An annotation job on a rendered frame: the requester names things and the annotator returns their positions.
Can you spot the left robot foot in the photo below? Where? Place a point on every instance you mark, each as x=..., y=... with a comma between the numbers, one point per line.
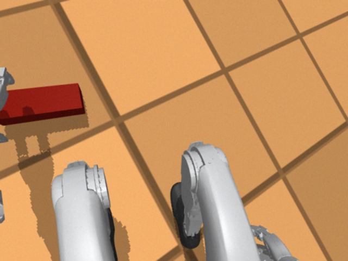
x=112, y=231

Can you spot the left robot hand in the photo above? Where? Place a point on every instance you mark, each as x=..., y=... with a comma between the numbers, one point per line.
x=5, y=80

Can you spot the carton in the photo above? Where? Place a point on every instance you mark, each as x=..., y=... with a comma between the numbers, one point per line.
x=42, y=103

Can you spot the right robot foot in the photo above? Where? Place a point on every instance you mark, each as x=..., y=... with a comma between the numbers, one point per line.
x=178, y=212

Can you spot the right robot hand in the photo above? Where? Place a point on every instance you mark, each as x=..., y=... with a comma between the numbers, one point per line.
x=273, y=248

